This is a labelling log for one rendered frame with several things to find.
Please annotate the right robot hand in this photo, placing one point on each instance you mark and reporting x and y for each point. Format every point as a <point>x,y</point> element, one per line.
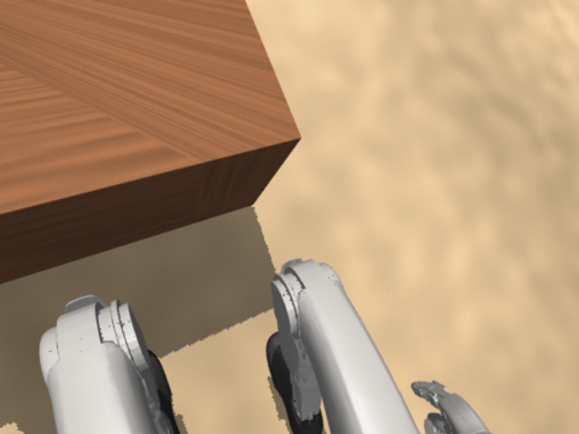
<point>457,416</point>

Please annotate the left robot foot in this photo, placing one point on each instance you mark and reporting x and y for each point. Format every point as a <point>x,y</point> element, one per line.
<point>164,392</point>

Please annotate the right robot foot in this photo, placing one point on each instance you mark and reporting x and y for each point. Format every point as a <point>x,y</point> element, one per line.
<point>280,375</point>

